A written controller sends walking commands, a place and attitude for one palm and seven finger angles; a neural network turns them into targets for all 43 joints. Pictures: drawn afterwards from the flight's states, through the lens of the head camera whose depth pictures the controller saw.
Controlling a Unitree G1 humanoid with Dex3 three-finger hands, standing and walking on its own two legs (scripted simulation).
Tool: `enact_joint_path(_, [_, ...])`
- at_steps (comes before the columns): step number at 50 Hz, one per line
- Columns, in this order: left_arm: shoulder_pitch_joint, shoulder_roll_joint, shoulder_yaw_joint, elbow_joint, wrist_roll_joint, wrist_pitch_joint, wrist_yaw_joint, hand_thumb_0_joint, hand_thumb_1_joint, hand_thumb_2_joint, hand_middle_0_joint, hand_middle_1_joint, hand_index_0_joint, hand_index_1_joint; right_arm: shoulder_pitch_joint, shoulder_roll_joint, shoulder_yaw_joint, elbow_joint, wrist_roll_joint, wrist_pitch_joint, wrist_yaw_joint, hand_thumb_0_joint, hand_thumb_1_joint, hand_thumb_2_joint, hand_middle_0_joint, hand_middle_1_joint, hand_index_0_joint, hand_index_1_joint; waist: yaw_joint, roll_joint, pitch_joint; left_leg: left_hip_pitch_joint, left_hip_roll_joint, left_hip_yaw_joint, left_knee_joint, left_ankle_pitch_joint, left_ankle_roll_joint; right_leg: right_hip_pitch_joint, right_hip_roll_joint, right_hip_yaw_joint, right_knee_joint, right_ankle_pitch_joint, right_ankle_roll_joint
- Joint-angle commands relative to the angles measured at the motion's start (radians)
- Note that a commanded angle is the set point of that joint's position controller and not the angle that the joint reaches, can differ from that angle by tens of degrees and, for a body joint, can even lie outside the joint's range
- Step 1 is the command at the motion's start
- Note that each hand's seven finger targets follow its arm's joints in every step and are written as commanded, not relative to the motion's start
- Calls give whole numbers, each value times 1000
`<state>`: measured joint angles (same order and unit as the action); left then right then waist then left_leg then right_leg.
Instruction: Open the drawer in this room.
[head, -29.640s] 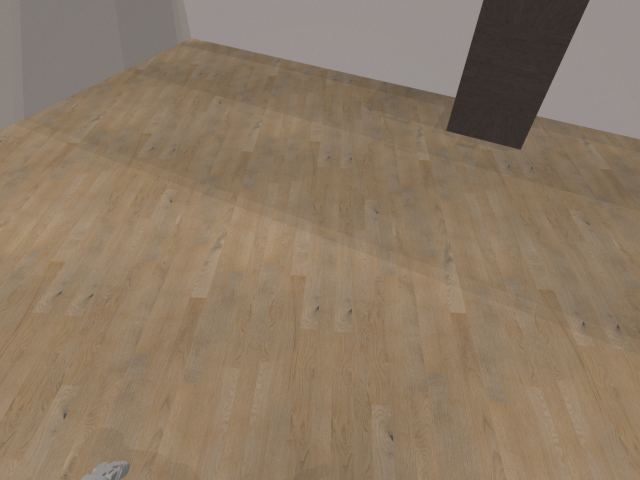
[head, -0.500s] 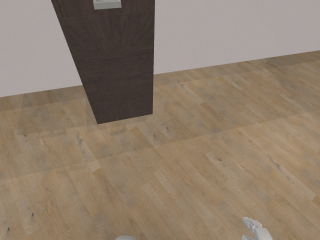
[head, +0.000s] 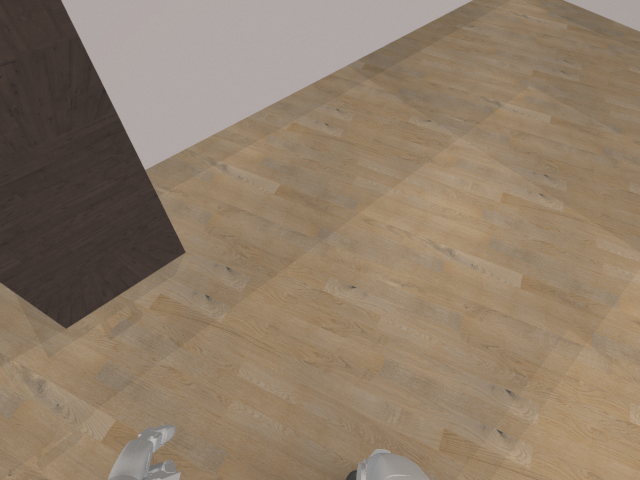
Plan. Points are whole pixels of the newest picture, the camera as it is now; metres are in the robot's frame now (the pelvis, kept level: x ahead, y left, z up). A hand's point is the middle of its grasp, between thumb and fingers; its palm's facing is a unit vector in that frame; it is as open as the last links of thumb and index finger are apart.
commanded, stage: walk to a spot facing it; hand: left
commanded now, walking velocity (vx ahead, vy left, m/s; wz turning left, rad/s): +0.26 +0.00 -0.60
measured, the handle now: out of the picture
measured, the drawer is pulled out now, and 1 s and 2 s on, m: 0.00 0.00 0.00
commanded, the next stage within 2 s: turn to face it in 1.10 s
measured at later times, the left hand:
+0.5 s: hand (160, 456) +0.16 +0.23 -0.16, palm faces -0.14 -0.96 -0.22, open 7.4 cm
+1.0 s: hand (268, 275) +0.44 +0.10 -0.15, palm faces -0.59 -0.78 -0.22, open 7.4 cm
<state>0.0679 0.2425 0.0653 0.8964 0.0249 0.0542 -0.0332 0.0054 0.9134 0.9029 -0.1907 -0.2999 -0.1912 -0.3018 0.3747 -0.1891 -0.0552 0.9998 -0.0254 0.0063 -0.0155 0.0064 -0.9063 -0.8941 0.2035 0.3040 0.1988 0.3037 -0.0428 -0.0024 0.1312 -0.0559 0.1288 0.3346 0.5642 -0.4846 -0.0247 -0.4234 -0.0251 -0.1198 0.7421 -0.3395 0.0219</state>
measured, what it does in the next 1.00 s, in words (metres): walks ahead, turning right: right foot, then left foot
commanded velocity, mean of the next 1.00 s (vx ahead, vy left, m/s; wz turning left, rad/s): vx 0.11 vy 0.00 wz -0.60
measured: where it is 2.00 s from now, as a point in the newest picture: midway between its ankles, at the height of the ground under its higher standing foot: (331, 444)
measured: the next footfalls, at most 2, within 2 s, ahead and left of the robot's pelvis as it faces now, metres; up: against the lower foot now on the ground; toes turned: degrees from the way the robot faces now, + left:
right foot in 0.02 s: +0.08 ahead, -0.10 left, +0.00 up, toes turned -8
left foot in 0.52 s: +0.25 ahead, +0.12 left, +0.00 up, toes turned -12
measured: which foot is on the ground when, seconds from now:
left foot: down 0.00-0.04, up 0.06-0.50, down 0.52-1.00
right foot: up 0.00-0.00, down 0.02-0.52, up 0.54-1.00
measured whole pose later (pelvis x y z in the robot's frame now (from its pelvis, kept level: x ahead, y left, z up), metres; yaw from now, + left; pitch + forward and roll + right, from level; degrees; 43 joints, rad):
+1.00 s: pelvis +0.22 +0.01 +0.01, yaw -36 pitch +0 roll -1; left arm 0.08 0.24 0.08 0.89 0.03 0.06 -0.03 0.00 0.91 0.90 -0.19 -0.30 -0.19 -0.30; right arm 0.33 -0.20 -0.07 0.98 -0.03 0.01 -0.01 0.01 -0.91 -0.89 0.20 0.30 0.20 0.30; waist -0.04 -0.01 0.11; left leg -0.12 0.16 0.39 0.56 -0.41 -0.02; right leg -0.44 -0.07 -0.11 0.81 -0.35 0.04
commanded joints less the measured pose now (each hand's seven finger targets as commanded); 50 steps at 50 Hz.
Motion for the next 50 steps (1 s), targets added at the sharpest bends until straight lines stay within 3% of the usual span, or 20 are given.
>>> enact_joint_path(1, [328, 241, 51, 6, 0, -73, 24, 0, 900, 900, -200, -300, -200, -300, -36, -146, -33, -126, 34, -21, 6, 0, -900, -900, 200, 300, 200, 300, 181, -198, -342, -387, 44, -72, 592, 248, -42, 671, -274, 388, -277, 741, -166])
enact_joint_path(2, [364, 292, 64, 31, -29, -62, 38, 0, 900, 900, -200, -300, -200, -300, -93, -120, -27, -163, 34, -11, -4, 0, -900, -900, 200, 300, 200, 300, 176, -256, -384, -532, -51, -194, 810, -196, -62, 700, -420, 556, -264, 1068, -280])
enact_joint_path(3, [319, 254, 59, 16, -35, -54, 51, 0, 900, 900, -200, -300, -200, -300, -116, -131, -25, -168, 29, -3, -13, 0, -900, -900, 200, 300, 200, 300, 156, -144, -312, -559, -6, -310, 826, -125, -43, 636, -397, 463, -289, 922, -290])
enact_joint_path(4, [262, 221, 54, -11, -30, -53, 54, 0, 900, 900, -200, -300, -200, -300, -149, -112, -21, -164, 21, -1, -5, 0, -900, -900, 200, 300, 200, 300, 148, -166, -234, -586, 21, -322, 802, -38, -44, 532, -329, 446, -327, 720, -249])
enact_joint_path(6, [161, 178, 36, -34, -29, -58, 49, 0, 900, 900, -200, -300, -200, -300, -171, -133, -29, -149, 5, 7, 5, 0, -900, -900, 200, 300, 200, 300, 93, -79, -134, -534, 38, -321, 742, 80, -55, 322, -251, 388, -390, 456, -200])
enact_joint_path(9, [110, 175, 36, -47, -10, -78, 41, 0, 900, 900, -200, -300, -200, -300, -105, -116, -32, -130, -2, 14, 15, 0, -900, -900, 200, 300, 200, 300, 36, -93, -115, -476, 22, -297, 632, 146, -71, 189, -187, 324, -449, 252, -176])
enact_joint_path(17, [233, 175, 45, -17, -7, -100, 27, 0, 900, 900, -200, -300, -200, -300, -311, -117, -25, -217, 2, -18, 28, 0, -900, -900, 200, 300, 200, 300, 95, -151, -90, -564, -16, -304, 375, 189, -78, 271, -162, 430, -461, 189, -208])
enact_joint_path(21, [239, 181, 49, -17, -3, -94, 31, 0, 900, 900, -200, -300, -200, -300, -360, -106, -16, -249, 11, -39, 27, 0, -900, -900, 200, 300, 200, 300, 107, -165, -117, -414, -70, -290, 162, 144, -60, 257, -163, 470, -409, 275, -206])
enact_joint_path(23, [207, 179, 52, -17, -6, -88, 33, 0, 900, 900, -200, -300, -200, -300, -288, -117, -21, -231, 14, -50, 17, 0, -900, -900, 200, 300, 200, 300, 65, -137, -149, -249, -93, -287, 7, 186, -52, 218, -144, 472, -328, 332, -177])
enact_joint_path(24, [181, 168, 50, -28, -12, -84, 34, 0, 900, 900, -200, -300, -200, -300, -192, -145, -25, -199, 14, -55, 6, 0, -900, -900, 200, 300, 200, 300, 17, -92, -184, -59, -84, -288, -116, 277, -45, 124, -95, 430, -235, 317, -138])
enact_joint_path(25, [195, 112, 38, -36, -23, -81, 31, 0, 900, 900, -200, -300, -200, -300, -79, -230, -41, -166, 5, -63, -6, 0, -900, -900, 200, 300, 200, 300, -27, 87, -268, 174, 74, -435, -189, 271, -8, -19, 11, 343, -41, 175, -85])
enact_joint_path(26, [226, 56, 25, -47, -32, -80, 22, 0, 900, 900, -200, -300, -200, -300, 25, -327, -60, -149, -3, -60, -5, 0, -900, -900, 200, 300, 200, 300, -54, 357, -337, 298, 384, -733, -224, 386, 89, -210, 106, 177, 266, -294, -15])
enact_joint_path(27, [220, 81, 29, -38, -20, -76, 24, 0, 900, 900, -200, -300, -200, -300, 7, -318, -50, -156, 3, -40, -4, 0, -900, -900, 200, 300, 200, 300, -48, 254, -292, 181, 431, -742, -249, 383, 147, -214, 40, 202, 393, -311, -11])
enact_joint_path(28, [227, 94, 37, -28, -14, -67, 20, 0, 900, 900, -200, -300, -200, -300, -84, -259, -39, -185, 2, -35, -2, 0, -900, -900, 200, 300, 200, 300, -8, 192, -208, 41, 387, -657, -288, 295, 150, -193, -2, 190, 432, -257, -2])
enact_joint_path(30, [205, 94, 46, -13, -4, -56, 4, 0, 900, 900, -200, -300, -200, -300, -166, -196, -17, -195, -1, -40, -7, 0, -900, -900, 200, 300, 200, 300, 28, 200, -84, -85, 286, -515, -304, 367, 115, -182, -32, 151, 486, -145, 15])
enact_joint_path(34, [238, 47, 40, -2, -9, -26, -2, 0, 900, 900, -200, -300, -200, -300, -147, -152, -10, -166, 6, -46, -15, 0, -900, -900, 200, 300, 200, 300, 62, 170, -112, -68, 210, -266, -248, 708, 93, -152, -42, 108, 515, -11, 41])
enact_joint_path(39, [170, 24, 37, -33, -5, -4, 0, 0, 900, 900, -200, -300, -200, -300, -99, -144, -21, -136, 8, -43, -15, 0, -900, -900, 200, 300, 200, 300, 54, 153, -109, -17, 225, -193, -239, 759, 114, -204, -62, 85, 469, 49, 58])
enact_joint_path(46, [-1, 12, 20, -93, -4, -13, -2, 0, 900, 900, -200, -300, -200, -300, -32, -172, -48, -84, -3, -29, -6, 0, -900, -900, 200, 300, 200, 300, -2, 192, -110, 56, 250, -120, -157, 831, 122, -111, -46, 7, 103, -15, 35])
enact_joint_path(48, [-2, 23, 19, -98, -3, -22, 1, 0, 900, 900, -200, -300, -200, -300, -30, -183, -56, -79, -3, -26, -2, 0, -900, -900, 200, 300, 200, 300, -2, 211, -123, 66, 260, -106, -104, 902, 108, -50, -19, -17, 13, -35, 12])
enact_joint_path(50, [69, 47, 24, -83, -3, -36, 6, 0, 900, 900, -200, -300, -200, -300, -39, -200, -60, -82, 3, -25, 1, 0, -900, -900, 200, 300, 200, 300, 45, 183, -169, 53, 255, -69, 24, 1012, 68, 88, 9, -28, -130, 36, -16])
